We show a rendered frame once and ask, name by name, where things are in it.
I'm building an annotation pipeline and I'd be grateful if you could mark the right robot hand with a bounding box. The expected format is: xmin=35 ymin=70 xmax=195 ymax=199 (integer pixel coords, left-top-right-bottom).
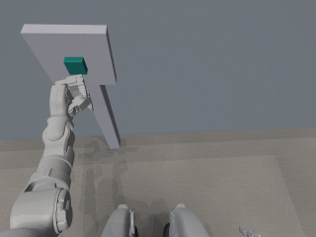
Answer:
xmin=239 ymin=225 xmax=261 ymax=237

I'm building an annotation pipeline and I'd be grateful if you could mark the panel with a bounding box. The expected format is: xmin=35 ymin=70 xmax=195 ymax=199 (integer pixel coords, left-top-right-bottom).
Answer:
xmin=21 ymin=24 xmax=120 ymax=149

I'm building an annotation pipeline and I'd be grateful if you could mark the left robot hand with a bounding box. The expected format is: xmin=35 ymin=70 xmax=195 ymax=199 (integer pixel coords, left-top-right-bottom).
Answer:
xmin=49 ymin=74 xmax=94 ymax=120

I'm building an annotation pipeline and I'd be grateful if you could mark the left robot thigh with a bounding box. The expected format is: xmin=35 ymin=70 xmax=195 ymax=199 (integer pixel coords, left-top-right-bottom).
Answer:
xmin=101 ymin=208 xmax=135 ymax=237

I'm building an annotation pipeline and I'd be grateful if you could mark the left robot forearm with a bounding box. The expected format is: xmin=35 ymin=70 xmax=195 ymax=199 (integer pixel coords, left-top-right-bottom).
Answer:
xmin=10 ymin=116 xmax=75 ymax=229

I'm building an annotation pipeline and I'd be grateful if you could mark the robot right shin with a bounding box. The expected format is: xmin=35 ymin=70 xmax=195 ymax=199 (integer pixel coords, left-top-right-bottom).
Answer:
xmin=169 ymin=203 xmax=186 ymax=237

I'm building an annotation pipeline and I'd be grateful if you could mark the robot left upper arm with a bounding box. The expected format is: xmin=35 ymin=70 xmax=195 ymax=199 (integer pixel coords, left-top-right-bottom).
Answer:
xmin=0 ymin=188 xmax=73 ymax=237

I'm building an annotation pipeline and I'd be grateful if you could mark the button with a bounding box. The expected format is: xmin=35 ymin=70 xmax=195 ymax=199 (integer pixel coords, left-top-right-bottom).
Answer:
xmin=63 ymin=56 xmax=88 ymax=75

